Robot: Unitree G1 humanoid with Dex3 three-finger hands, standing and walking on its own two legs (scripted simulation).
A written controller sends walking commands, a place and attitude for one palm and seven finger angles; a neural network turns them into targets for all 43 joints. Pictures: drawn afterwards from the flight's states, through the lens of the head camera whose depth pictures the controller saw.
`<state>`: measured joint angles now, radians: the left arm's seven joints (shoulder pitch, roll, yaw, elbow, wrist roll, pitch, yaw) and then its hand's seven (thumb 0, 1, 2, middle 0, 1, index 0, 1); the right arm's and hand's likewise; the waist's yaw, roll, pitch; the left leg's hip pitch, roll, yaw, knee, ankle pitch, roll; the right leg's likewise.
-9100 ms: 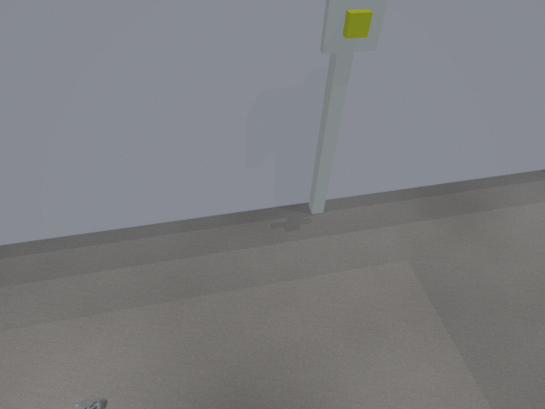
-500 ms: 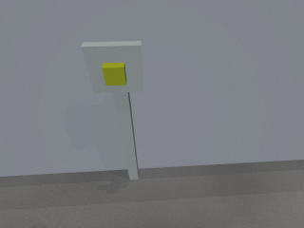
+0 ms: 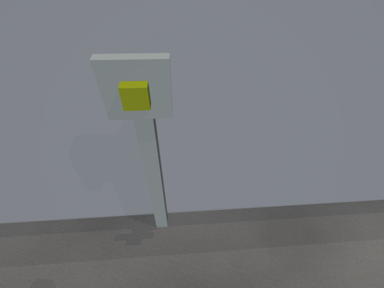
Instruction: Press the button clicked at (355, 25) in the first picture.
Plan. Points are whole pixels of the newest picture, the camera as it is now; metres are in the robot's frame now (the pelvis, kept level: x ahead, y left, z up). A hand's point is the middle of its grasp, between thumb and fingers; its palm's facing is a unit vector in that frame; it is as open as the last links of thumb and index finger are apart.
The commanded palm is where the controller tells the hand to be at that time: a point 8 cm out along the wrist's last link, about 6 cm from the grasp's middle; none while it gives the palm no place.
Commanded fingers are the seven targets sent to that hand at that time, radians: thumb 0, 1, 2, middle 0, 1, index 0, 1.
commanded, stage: look again from close up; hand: left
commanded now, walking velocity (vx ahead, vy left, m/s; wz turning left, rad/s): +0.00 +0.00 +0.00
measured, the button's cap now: (135, 95) +0.53 +0.18 +0.13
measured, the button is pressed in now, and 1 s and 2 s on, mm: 0 0 0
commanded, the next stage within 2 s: raise the hand and make a fist in 0.14 s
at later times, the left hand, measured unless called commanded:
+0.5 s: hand (124, 237) +0.21 +0.15 +0.01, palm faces +0.23 -0.97 -0.01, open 6.5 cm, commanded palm +0.12 +0.20 -0.04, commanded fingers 0.00 0.90 0.90 -0.58 -0.72 -0.58 -0.72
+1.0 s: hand (123, 250) +0.19 +0.15 +0.01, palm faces +0.12 -0.99 -0.05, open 3.4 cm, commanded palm +0.15 +0.21 +0.02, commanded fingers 0.00 0.90 0.90 -1.27 -1.47 -1.27 -1.47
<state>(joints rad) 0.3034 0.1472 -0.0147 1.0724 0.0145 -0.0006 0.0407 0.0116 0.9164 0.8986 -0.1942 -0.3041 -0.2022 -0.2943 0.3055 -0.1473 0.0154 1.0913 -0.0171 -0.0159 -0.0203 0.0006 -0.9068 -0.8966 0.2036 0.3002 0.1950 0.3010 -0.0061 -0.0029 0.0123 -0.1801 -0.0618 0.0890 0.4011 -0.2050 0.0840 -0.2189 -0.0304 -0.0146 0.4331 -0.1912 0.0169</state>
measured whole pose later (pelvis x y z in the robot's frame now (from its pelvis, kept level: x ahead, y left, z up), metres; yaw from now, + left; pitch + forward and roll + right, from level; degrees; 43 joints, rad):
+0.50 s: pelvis +0.01 -0.03 -0.03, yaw +2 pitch +6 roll +1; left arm 0.43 0.13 0.07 0.05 -0.20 -0.37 0.01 0.03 0.94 0.90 -0.33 -0.46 -0.34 -0.45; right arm 0.24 -0.25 -0.03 0.68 0.00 -0.28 -0.02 0.01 -0.91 -0.90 0.20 0.30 0.20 0.30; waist -0.03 0.01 -0.13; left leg -0.50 -0.04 0.06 0.77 -0.38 0.04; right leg -0.53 -0.02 -0.05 0.80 -0.38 -0.02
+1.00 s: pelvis +0.01 -0.06 -0.06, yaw +4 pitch +10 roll -1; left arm 0.51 0.22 0.20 -0.10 -0.32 -0.31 -0.27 0.02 0.90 0.90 -1.00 -1.19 -1.01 -1.18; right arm 0.24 -0.20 0.02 0.57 0.04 -0.17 -0.06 0.01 -0.90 -0.90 0.21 0.30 0.20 0.30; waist 0.01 0.05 -0.12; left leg -0.67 0.01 -0.02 0.96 -0.47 -0.01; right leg -0.66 0.02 -0.13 0.94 -0.46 -0.07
